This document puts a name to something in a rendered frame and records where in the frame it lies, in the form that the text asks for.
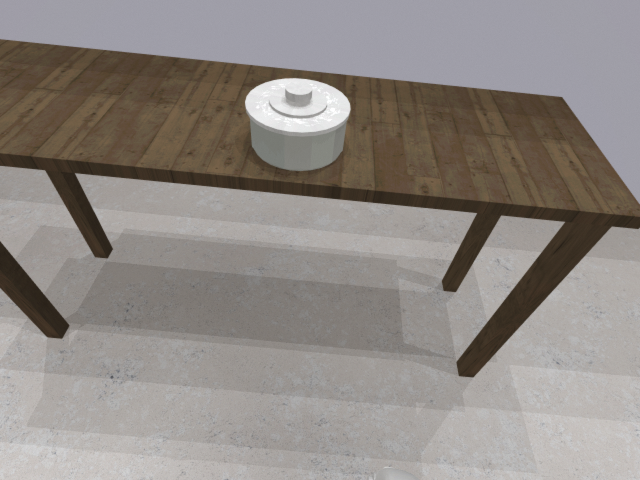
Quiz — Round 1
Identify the pot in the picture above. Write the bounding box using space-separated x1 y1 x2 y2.
250 119 347 171

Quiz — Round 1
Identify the lid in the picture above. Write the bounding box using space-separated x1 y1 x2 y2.
245 78 351 137

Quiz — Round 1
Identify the table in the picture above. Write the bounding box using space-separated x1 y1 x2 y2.
0 39 640 377

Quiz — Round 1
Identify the knob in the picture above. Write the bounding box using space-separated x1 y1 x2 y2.
285 82 312 103

